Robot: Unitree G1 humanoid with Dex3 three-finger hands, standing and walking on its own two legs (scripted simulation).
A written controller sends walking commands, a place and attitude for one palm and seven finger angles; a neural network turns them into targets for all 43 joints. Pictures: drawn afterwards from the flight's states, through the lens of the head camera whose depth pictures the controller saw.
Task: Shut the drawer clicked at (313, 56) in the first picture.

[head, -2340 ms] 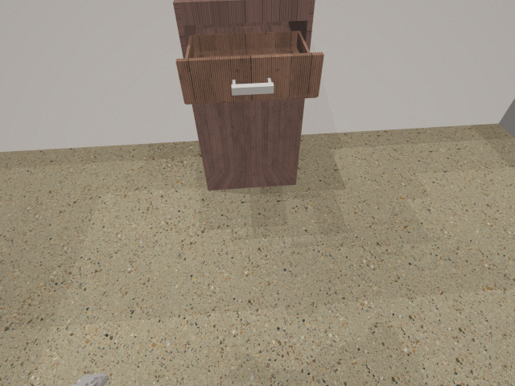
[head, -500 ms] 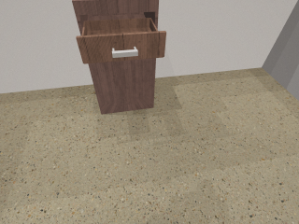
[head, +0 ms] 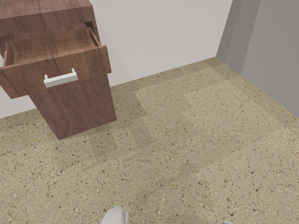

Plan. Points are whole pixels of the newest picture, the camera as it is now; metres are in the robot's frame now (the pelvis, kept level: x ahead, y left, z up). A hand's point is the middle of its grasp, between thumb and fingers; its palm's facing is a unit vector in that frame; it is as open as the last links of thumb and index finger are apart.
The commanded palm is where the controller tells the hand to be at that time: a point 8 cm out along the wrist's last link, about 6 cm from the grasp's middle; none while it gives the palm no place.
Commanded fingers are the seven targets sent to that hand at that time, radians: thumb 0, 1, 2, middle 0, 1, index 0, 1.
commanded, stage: walk to a spot facing it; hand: left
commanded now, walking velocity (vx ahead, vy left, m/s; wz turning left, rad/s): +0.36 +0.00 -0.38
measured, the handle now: (60, 76) +0.65 +0.43 +0.01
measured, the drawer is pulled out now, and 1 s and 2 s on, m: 0.30 0.30 0.30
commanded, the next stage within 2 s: turn to face it in 0.64 s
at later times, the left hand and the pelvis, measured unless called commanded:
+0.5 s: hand (86, 181) +0.28 +0.26 -0.18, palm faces -0.18 -0.97 -0.18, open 7.4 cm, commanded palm none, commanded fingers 0.00 0.90 0.90 -0.20 -0.30 -0.20 -0.30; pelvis +0.18 +0.07 +0.00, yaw -16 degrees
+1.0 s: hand (127, 149) +0.42 +0.13 -0.16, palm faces -0.39 -0.90 -0.19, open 7.4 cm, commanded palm none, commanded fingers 0.00 0.90 0.90 -0.20 -0.30 -0.20 -0.30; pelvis +0.24 +0.02 -0.01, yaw -23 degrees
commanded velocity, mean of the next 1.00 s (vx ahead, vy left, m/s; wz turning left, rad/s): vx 0.06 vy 0.00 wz -0.24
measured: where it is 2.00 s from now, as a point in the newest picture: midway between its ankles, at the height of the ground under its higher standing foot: outside the picture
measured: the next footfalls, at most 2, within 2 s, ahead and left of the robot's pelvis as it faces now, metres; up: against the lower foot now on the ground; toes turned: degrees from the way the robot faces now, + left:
left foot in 0.20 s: +0.23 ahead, +0.16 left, +0.00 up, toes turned +1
right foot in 0.72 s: +0.27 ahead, -0.10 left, +0.00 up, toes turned -31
